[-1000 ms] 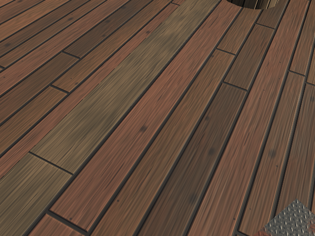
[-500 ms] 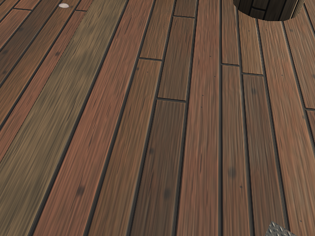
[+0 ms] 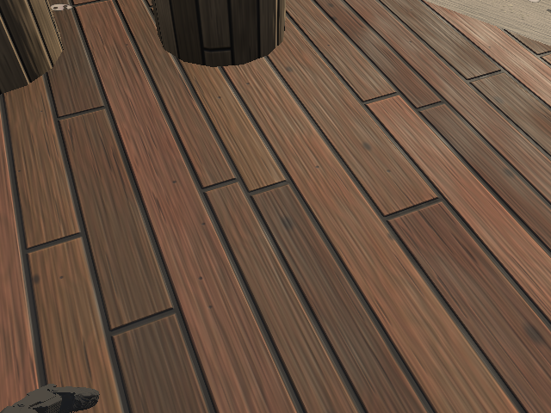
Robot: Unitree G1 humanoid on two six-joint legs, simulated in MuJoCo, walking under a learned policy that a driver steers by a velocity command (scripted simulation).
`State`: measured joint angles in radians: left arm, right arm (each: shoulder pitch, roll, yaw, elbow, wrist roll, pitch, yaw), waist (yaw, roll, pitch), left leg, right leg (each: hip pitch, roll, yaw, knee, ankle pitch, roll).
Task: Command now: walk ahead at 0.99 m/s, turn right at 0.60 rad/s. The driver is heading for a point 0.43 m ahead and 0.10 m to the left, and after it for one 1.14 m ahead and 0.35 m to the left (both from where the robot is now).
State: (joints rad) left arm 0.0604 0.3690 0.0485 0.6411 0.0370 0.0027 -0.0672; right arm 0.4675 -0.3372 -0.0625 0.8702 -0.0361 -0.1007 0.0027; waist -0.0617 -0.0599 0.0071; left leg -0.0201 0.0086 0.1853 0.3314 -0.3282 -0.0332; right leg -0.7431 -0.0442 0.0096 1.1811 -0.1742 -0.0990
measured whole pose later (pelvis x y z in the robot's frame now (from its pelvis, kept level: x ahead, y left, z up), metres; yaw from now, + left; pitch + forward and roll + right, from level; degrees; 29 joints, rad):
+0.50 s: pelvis +0.49 -0.03 -0.01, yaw +5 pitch +0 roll -1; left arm 0.47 0.28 0.03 0.93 0.01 -0.12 0.00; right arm 0.15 -0.30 -0.03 0.79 0.00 -0.02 0.06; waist 0.04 0.03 0.04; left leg -0.80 0.08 0.08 0.91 0.04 0.09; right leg 0.18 0.10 -0.20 0.18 -0.32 -0.07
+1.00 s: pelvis +0.98 +0.03 -0.01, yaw +32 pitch +3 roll +0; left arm -0.04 0.27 -0.05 0.57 0.03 -0.08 0.00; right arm 0.46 -0.34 -0.10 0.84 0.00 -0.06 0.02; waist -0.14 0.01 0.02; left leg 0.07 -0.16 -0.29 0.41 -0.46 0.14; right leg -0.57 -0.06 0.08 0.51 -0.05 0.03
